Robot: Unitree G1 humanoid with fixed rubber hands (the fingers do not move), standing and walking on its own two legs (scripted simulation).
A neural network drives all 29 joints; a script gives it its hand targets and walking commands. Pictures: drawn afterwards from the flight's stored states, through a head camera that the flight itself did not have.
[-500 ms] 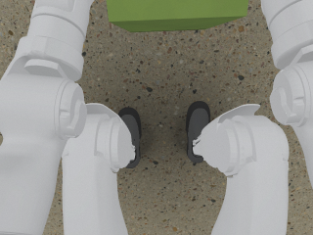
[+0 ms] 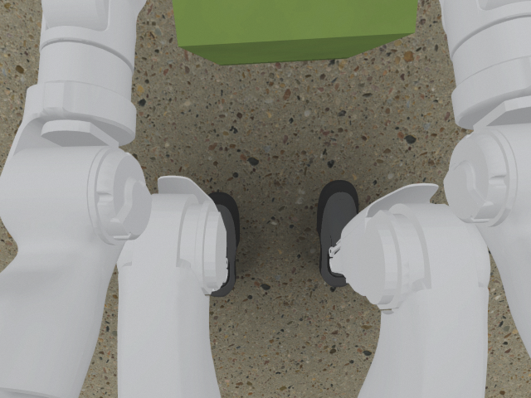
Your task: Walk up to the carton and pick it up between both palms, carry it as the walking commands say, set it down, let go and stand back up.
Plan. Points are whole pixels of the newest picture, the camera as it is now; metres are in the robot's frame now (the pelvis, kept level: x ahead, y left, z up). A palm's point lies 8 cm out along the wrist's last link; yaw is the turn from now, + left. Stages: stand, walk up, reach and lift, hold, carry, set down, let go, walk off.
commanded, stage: reach and lift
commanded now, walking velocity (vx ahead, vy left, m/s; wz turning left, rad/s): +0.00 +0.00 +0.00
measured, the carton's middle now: out of the picture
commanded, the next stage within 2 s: none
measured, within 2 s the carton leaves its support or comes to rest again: leaves its support in 0.20 s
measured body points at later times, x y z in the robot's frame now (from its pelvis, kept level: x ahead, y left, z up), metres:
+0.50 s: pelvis +0.01 +0.01 +0.04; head +0.37 +0.01 +0.30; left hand +0.58 +0.16 -0.09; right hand +0.60 -0.14 -0.10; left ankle +0.10 +0.12 -0.32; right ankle +0.12 -0.11 -0.32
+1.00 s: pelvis +0.02 +0.00 +0.08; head +0.36 +0.00 +0.36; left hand +0.57 +0.16 -0.04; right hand +0.58 -0.14 -0.05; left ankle +0.10 +0.12 -0.32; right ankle +0.12 -0.11 -0.32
